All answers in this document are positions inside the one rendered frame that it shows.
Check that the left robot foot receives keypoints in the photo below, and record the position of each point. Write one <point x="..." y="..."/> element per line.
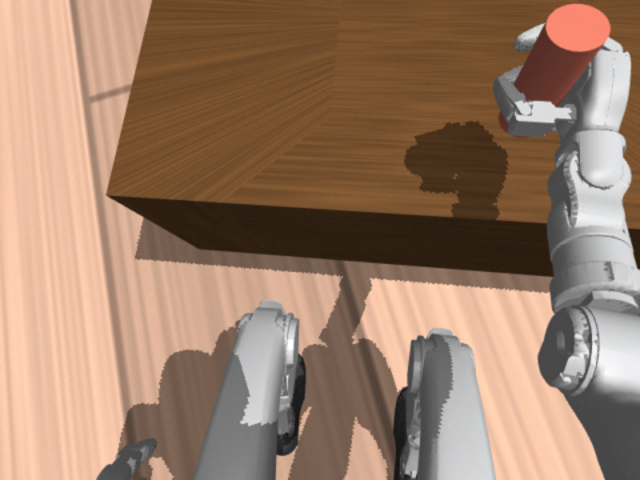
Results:
<point x="287" y="442"/>

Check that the right robot hand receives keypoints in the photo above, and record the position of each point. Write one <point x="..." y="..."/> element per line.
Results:
<point x="597" y="100"/>

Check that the can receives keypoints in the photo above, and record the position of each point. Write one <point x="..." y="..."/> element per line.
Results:
<point x="569" y="40"/>

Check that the left robot hand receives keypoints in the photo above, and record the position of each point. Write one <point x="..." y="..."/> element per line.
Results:
<point x="128" y="460"/>

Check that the right robot arm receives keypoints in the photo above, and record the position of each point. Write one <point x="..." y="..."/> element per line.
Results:
<point x="591" y="348"/>

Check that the right robot foot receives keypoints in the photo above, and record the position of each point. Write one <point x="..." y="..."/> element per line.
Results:
<point x="400" y="435"/>

